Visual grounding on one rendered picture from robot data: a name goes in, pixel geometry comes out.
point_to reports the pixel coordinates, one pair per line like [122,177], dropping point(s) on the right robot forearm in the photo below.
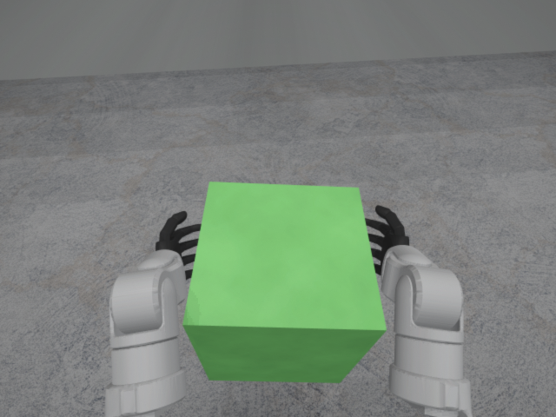
[427,372]

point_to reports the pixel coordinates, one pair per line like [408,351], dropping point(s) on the robot right hand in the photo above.
[394,234]

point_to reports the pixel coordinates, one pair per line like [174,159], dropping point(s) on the robot left hand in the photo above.
[169,238]

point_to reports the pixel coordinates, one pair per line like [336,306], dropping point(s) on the left robot forearm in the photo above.
[147,377]

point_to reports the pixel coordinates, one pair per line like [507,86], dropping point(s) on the carton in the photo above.
[283,286]

